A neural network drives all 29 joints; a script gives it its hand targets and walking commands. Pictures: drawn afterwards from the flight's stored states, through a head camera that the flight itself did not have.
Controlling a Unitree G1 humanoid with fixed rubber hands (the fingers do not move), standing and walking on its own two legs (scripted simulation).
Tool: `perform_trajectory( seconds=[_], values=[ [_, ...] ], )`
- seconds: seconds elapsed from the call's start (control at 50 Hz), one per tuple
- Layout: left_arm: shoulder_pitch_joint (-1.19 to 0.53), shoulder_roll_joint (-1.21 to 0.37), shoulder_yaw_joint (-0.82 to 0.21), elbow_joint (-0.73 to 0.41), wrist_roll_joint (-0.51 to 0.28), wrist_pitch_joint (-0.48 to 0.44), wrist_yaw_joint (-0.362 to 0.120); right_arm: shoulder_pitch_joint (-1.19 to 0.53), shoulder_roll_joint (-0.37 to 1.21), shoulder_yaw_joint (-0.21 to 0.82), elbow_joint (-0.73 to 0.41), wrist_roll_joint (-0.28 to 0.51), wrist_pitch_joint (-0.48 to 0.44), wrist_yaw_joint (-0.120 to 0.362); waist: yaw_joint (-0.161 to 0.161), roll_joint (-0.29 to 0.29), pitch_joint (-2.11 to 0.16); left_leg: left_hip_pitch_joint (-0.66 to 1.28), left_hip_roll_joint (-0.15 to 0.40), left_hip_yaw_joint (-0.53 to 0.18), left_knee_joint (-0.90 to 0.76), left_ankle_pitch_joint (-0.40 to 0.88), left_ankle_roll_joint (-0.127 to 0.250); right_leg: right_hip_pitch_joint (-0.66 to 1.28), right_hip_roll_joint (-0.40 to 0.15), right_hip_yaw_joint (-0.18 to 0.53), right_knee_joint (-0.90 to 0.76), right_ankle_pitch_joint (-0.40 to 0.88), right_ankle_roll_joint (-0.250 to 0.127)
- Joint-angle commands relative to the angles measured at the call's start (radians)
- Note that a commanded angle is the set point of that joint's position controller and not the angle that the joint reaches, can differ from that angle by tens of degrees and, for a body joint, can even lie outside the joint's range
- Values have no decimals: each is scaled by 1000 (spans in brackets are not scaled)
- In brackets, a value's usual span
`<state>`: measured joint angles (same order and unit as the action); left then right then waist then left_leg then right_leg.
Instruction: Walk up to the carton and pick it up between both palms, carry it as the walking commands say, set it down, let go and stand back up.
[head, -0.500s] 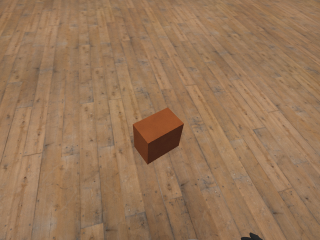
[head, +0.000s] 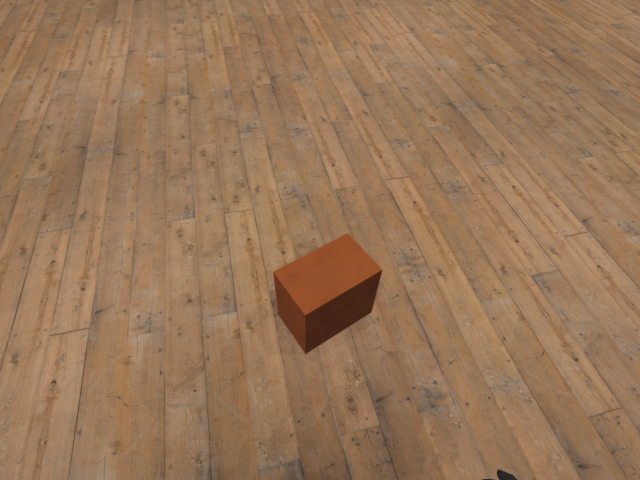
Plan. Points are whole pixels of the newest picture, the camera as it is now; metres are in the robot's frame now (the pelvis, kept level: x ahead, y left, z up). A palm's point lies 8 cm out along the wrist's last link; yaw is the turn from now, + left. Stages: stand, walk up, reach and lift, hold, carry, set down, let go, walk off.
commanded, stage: walk up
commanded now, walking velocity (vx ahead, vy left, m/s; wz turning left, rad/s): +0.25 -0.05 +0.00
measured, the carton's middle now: (326, 293) +0.75 +0.01 -0.63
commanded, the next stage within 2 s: none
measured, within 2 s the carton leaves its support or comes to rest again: neither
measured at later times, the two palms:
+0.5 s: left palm out of the picture +0.09 +0.23 -0.12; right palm (524, 470) +0.17 -0.26 -0.12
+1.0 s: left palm (190, 454) +0.17 +0.19 -0.12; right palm (553, 477) +0.17 -0.29 -0.12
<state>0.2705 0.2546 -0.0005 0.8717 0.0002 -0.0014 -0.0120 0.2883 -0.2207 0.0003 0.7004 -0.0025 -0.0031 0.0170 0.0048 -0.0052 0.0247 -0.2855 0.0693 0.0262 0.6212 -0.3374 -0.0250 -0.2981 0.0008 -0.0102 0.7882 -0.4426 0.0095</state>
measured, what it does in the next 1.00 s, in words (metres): walks ahead: right foot, then left foot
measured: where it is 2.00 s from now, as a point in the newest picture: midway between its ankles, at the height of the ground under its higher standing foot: outside the picture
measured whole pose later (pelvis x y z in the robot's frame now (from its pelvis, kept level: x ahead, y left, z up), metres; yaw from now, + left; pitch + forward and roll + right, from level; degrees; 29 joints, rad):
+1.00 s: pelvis +0.10 -0.06 +0.00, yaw -1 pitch -1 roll +2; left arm 0.23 0.24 0.00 0.88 0.00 0.01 -0.01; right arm 0.29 -0.21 0.00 0.71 0.00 0.06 -0.01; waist -0.02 -0.01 0.06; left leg -0.30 0.07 0.03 0.86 -0.47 -0.04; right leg -0.27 0.01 -0.02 0.64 -0.35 -0.05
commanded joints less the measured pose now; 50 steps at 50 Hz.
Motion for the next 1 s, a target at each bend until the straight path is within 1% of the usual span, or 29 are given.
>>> perform_trajectory(
  seconds=[0.0,0.06,0.12,0.16,0.2,0.24,0.3,0.4,0.44,0.46,0.48,0.5,0.52,0.54,0.6,0.62,0.66,0.68,0.72,0.74,0.76,0.78,0.82,0.84,0.86,0.9,0.92,0.96,0.98],
  values=[
    [-79,74,39,-83,21,-6,-24,90,-215,-97,26,-25,-19,-32,-58,241,17,245,278,-252,-330,332,155,-236,-37,-34,46,-92,27],
    [-92,90,53,-101,11,12,-39,130,-259,-123,34,-18,-10,-45,-69,238,38,264,342,-269,-310,438,164,-251,-60,-11,-20,-67,43],
    [47,58,41,-35,18,-29,-23,-42,-199,-93,16,-22,-3,-20,33,284,-42,59,139,-50,-162,135,82,167,2,-104,-381,169,14],
    [224,258,89,6,37,-52,-8,-54,-87,-60,-45,-25,-7,-15,94,-248,-83,-297,-62,69,341,-263,-3,375,-390,499,-530,396,-125],
    [235,239,72,18,29,-51,8,-110,-118,-76,-48,-20,6,-18,85,-118,-26,-383,-8,-33,468,-270,18,333,-416,523,-497,536,-228],
    [137,181,61,-12,24,-59,12,-103,-124,-85,-29,-22,5,-9,61,-59,16,-387,12,-36,482,-172,8,334,-346,398,-448,733,-206],
    [180,157,60,0,20,-58,20,-102,-101,-70,-35,-14,-3,-1,69,-131,-54,-358,-14,18,360,-160,-5,398,-283,285,-383,940,-176],
    [164,185,74,3,30,-39,21,-153,-79,-50,-37,-6,-5,6,77,-218,-41,-221,-27,68,115,-151,-10,341,-265,263,-398,807,-185],
    [80,185,79,-20,28,-28,19,-69,-71,-45,-21,-6,-12,1,15,-226,-42,-89,-47,89,-60,-62,-13,257,-225,196,-349,761,-162],
    [46,180,81,-24,17,-31,18,24,-72,-49,13,-9,-24,-3,-42,-163,-103,88,-58,125,-184,105,-1,186,-170,120,-269,736,-117],
    [39,154,71,-29,15,-36,20,104,-114,-64,50,-15,-29,-15,-72,-114,-160,245,-19,65,-183,183,24,95,-118,89,-178,641,-81],
    [30,106,62,-51,5,-43,15,199,-191,-89,71,-29,-37,-31,-105,94,-219,421,196,-205,-260,271,85,-92,-29,7,52,461,-28],
    [-22,79,56,-71,9,-40,12,241,-247,-103,66,-36,-39,-33,-115,199,-176,515,398,-450,-303,530,195,-321,25,-48,207,-68,6],
    [-82,81,59,-93,22,-25,7,273,-236,-103,79,-26,-32,-30,-125,164,-132,473,388,-413,-285,585,231,-345,-12,0,245,-158,0],
    [-32,70,45,-75,21,-12,-12,77,-187,-86,32,-22,-22,-32,-47,213,14,209,287,-282,-357,236,177,-249,-47,-12,175,-94,7],
    [-58,69,47,-74,21,2,-21,77,-196,-91,28,-25,-19,-35,-64,225,47,213,297,-309,-379,217,171,-256,-38,-17,136,-81,12],
    [-98,83,58,-103,14,18,-33,124,-237,-105,40,-30,-17,-45,-72,211,68,212,322,-300,-368,366,169,-276,-58,2,117,-39,26],
    [-77,57,46,-97,11,16,-34,75,-208,-95,39,-31,-17,-38,-64,247,9,205,273,-225,-346,305,163,-194,-48,-12,23,-36,20],
    [-78,88,55,-88,7,26,-39,54,-247,-108,21,-36,-4,-44,-66,269,42,156,299,-264,-365,256,162,-184,-45,-24,-1,-7,26],
    [-77,88,60,-90,3,34,-34,21,-235,-102,12,-34,1,-51,-53,266,39,139,280,-223,-309,413,161,-114,-35,-9,-70,-21,27],
    [-16,44,38,-68,2,18,-22,-42,-190,-85,14,-29,3,-44,-10,329,-6,87,175,-86,-231,411,119,37,-26,-36,-244,85,22],
    [40,37,32,-45,11,-1,-13,-60,-155,-73,16,-25,12,-39,25,289,-42,59,114,-45,-168,283,82,122,5,-78,-400,238,7],
    [56,179,71,-35,11,-11,3,-1,-64,-56,-20,-6,19,-45,7,-81,-68,-66,-13,41,115,110,1,214,-246,244,-414,878,-71],
    [64,204,72,-32,12,-1,3,-23,-71,-58,-32,-3,36,-51,23,-164,-100,-138,-49,27,246,-274,-1,243,-341,321,-404,1049,-164],
    [104,201,83,-26,25,4,0,-46,-103,-66,-44,-9,44,-50,51,-172,-94,-187,-40,12,359,-328,10,215,-343,370,-464,645,-230],
    [17,137,49,-38,25,-5,22,-57,-78,-71,-10,-10,69,-46,8,-108,21,-214,-6,-62,354,-210,4,173,-306,301,-436,884,-159],
    [-1,139,60,-56,19,3,24,-41,-106,-69,-14,-11,56,-43,20,-149,-19,-184,-25,2,393,-179,6,168,-235,220,-431,799,-189],
    [47,125,44,-40,20,-19,31,-9,-78,-66,21,-19,65,-39,12,-100,-58,-182,-14,-38,344,-110,-8,218,-262,256,-414,977,-118],
    [40,125,42,-46,13,-18,33,-22,-80,-63,17,-14,66,-40,17,-123,-41,-170,-20,-31,335,-136,-2,232,-265,244,-390,1154,-141]
  ],
)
